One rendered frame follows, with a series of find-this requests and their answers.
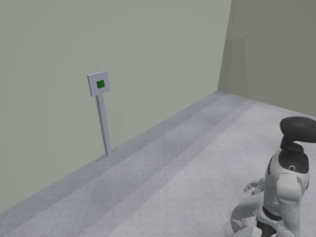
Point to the left robot thigh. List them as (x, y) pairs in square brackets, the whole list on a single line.
[(253, 231)]

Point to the robot left upper arm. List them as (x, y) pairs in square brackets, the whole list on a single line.
[(289, 195)]

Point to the panel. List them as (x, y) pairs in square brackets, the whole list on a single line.
[(98, 93)]

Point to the humanoid robot head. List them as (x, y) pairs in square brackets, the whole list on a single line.
[(292, 154)]

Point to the right robot hand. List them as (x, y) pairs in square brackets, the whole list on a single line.
[(256, 185)]

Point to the right robot forearm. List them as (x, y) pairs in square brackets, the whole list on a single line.
[(262, 181)]

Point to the button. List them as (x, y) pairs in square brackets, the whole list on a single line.
[(101, 84)]

